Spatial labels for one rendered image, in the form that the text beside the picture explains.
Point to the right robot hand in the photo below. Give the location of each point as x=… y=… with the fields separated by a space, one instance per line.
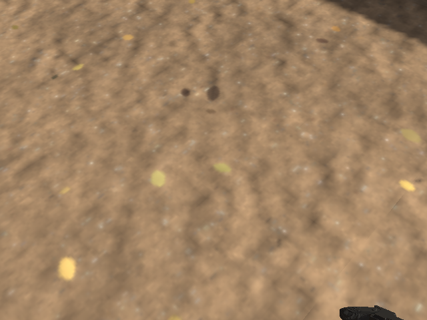
x=367 y=313

